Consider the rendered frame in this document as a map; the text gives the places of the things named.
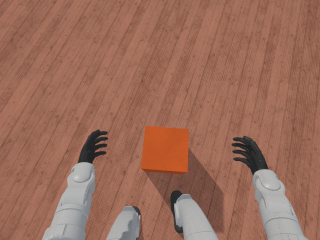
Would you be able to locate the robot left forearm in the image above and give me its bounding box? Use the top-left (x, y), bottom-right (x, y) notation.
top-left (42, 162), bottom-right (95, 240)

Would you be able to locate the right robot hand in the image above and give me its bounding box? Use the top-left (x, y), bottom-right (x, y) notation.
top-left (231, 136), bottom-right (269, 175)

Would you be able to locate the robot right foot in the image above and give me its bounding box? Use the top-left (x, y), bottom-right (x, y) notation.
top-left (170, 190), bottom-right (183, 234)

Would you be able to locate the left robot shin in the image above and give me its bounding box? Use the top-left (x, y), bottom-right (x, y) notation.
top-left (122, 206), bottom-right (137, 239)

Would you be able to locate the robot right forearm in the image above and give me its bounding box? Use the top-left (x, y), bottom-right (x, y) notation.
top-left (252, 169), bottom-right (309, 240)

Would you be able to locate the carton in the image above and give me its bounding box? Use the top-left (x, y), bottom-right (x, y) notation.
top-left (141, 126), bottom-right (189, 174)

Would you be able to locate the left robot hand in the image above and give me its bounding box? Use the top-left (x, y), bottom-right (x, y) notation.
top-left (78, 129), bottom-right (108, 164)

